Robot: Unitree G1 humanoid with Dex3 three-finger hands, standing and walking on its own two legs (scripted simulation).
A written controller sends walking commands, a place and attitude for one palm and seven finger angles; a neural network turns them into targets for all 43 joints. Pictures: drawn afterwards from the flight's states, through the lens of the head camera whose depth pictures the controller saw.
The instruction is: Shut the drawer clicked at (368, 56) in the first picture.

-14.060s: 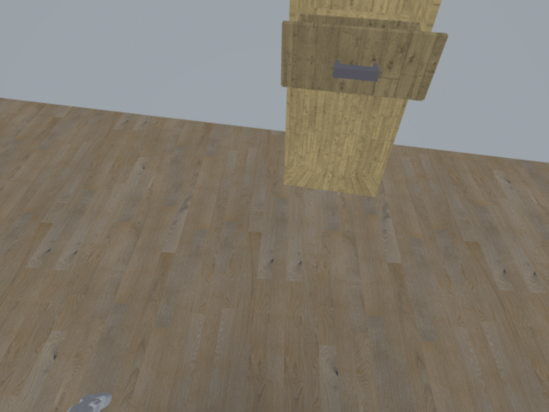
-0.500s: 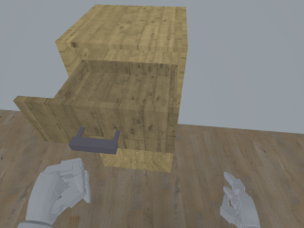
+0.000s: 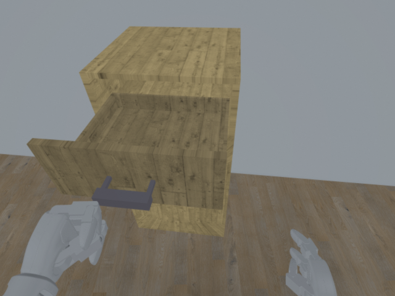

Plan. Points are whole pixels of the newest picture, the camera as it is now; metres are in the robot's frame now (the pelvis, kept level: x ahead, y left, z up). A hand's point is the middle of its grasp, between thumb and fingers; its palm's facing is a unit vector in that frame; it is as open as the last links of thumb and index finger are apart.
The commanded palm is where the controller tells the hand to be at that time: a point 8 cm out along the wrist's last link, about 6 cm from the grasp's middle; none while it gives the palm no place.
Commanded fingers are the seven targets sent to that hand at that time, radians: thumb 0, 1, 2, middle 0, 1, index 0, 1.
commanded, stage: raise the hand and make a fist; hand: left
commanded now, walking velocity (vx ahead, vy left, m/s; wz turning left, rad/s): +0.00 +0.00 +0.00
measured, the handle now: (126, 190) +0.32 +0.20 +0.05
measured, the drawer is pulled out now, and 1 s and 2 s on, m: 0.29 0.29 0.29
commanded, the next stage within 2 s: bring the fist close to the handle in 0.18 s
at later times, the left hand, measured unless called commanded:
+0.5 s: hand (100, 243) +0.16 +0.17 +0.13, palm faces +0.06 -0.99 -0.10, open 3.3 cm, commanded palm +0.12 +0.22 +0.13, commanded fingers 0.00 0.90 0.90 -1.40 -1.60 -1.40 -1.60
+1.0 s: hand (115, 232) +0.20 +0.18 +0.08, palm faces +0.02 -1.00 -0.05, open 3.3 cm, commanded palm +0.18 +0.23 +0.08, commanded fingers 0.00 0.90 0.90 -1.40 -1.60 -1.40 -1.60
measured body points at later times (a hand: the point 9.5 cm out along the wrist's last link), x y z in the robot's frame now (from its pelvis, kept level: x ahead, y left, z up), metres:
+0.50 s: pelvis -0.01 -0.02 +0.00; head -0.03 -0.04 +0.45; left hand +0.15 +0.23 +0.14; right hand +0.19 -0.23 -0.05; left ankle -0.04 +0.11 -0.73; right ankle +0.00 -0.11 -0.73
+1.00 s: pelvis -0.02 +0.00 -0.01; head +0.00 -0.02 +0.44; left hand +0.20 +0.23 +0.09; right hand +0.15 -0.23 -0.08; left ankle -0.04 +0.11 -0.73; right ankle +0.00 -0.11 -0.73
